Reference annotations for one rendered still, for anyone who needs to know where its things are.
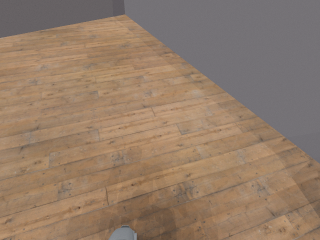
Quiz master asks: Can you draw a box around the robot left thigh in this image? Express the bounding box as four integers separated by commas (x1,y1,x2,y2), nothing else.
108,227,137,240

